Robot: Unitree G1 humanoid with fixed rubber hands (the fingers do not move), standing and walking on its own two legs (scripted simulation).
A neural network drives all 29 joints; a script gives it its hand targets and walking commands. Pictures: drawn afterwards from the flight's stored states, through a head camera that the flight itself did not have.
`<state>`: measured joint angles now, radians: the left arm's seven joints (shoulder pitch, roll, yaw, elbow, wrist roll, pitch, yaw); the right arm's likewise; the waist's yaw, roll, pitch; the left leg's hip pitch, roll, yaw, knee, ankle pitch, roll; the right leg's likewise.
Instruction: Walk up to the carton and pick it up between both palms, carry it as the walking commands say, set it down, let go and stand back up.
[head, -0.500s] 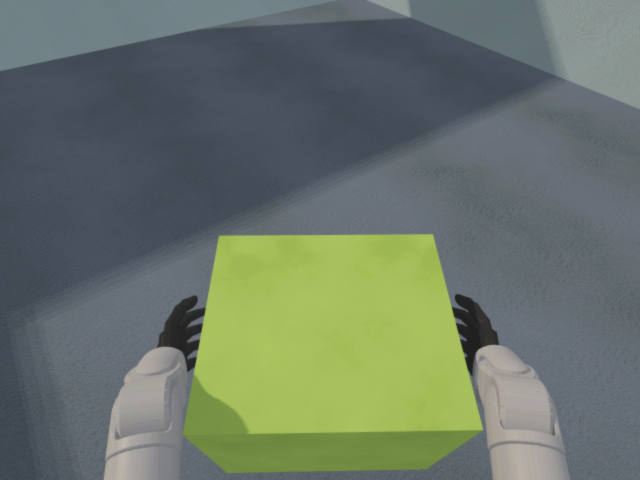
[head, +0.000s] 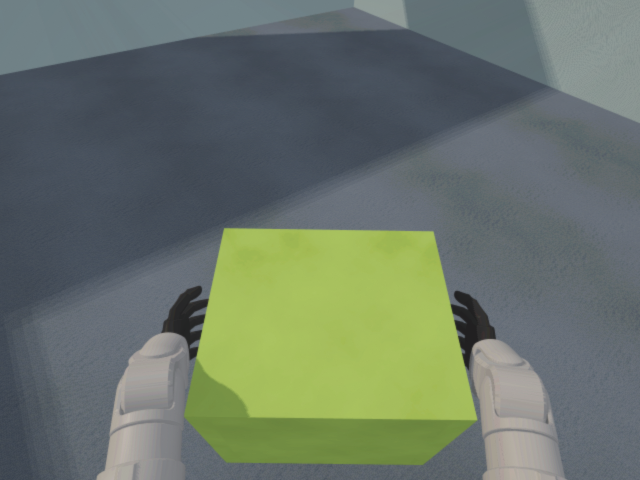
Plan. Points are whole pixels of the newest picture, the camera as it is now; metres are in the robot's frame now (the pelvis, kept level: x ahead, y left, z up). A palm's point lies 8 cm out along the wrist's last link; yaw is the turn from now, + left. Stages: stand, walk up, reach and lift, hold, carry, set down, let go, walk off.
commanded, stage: hold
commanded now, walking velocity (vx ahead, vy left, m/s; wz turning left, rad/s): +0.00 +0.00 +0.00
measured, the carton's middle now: (326, 350) +0.30 +0.00 -0.04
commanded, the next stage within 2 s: carry in 0.34 s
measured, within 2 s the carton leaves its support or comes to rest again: neither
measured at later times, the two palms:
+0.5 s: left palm (177, 334) +0.28 +0.19 +0.03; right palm (477, 337) +0.28 -0.19 +0.03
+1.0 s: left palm (11, 423) +0.17 +0.34 +0.03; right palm (356, 359) +0.24 -0.03 +0.04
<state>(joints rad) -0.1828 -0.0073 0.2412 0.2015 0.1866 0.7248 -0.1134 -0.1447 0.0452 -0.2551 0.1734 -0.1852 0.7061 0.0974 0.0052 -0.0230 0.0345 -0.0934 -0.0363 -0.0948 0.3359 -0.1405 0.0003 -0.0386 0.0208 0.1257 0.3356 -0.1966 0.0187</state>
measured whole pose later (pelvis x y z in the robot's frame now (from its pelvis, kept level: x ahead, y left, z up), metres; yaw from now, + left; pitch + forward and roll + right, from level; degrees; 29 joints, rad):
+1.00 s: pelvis -0.04 +0.11 -0.03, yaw +11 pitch +3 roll +0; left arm -0.11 -0.02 0.22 -0.26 0.04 1.17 -0.03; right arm -0.07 0.02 -0.23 -0.32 -0.03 1.18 0.01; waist 0.01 -0.02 -0.08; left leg -0.46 -0.01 0.15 0.69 -0.28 0.06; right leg -0.39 -0.20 -0.09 0.69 -0.33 0.12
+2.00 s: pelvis -0.21 +0.35 -0.03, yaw +10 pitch +3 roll +0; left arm -0.07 -0.03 0.24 -0.31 0.03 1.11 -0.07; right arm 0.00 0.06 -0.22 -0.40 -0.05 1.11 0.03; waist 0.02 0.02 -0.03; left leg -0.53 -0.01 0.06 0.83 -0.37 0.01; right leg -0.39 -0.09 -0.22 0.67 -0.32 -0.05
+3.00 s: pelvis -0.39 +0.59 -0.02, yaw +12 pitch +1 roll +0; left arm -0.06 0.01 0.24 -0.34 0.06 1.20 -0.08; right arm -0.04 0.08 -0.19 -0.34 -0.08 1.17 0.03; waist 0.03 -0.04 -0.11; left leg -0.35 0.06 0.06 0.57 -0.24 -0.02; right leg -0.30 -0.18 -0.14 0.52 -0.21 0.10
